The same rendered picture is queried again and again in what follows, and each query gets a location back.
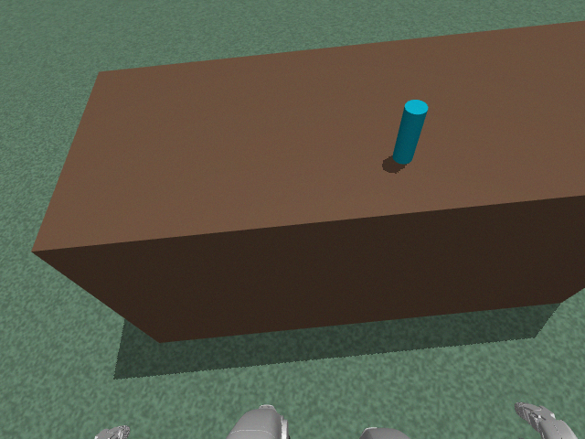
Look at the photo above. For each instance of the can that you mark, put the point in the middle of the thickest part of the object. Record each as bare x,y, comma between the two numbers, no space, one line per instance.
409,131

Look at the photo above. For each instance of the right robot hand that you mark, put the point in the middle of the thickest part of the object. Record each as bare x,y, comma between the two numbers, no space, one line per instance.
544,421

